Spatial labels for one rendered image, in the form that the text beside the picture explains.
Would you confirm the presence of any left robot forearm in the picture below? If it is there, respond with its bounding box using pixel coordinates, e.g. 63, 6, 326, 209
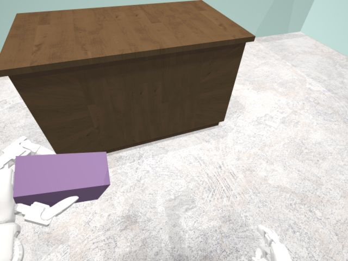
0, 222, 24, 261

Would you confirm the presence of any robot left hand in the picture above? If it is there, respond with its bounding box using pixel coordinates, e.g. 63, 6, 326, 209
0, 136, 79, 227

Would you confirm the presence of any sponge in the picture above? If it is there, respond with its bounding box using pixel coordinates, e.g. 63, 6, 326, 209
13, 152, 110, 207

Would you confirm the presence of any robot right hand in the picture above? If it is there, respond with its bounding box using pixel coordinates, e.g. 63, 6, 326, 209
252, 225, 292, 261

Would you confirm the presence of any table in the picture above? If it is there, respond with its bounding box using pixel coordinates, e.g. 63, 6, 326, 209
0, 0, 256, 154

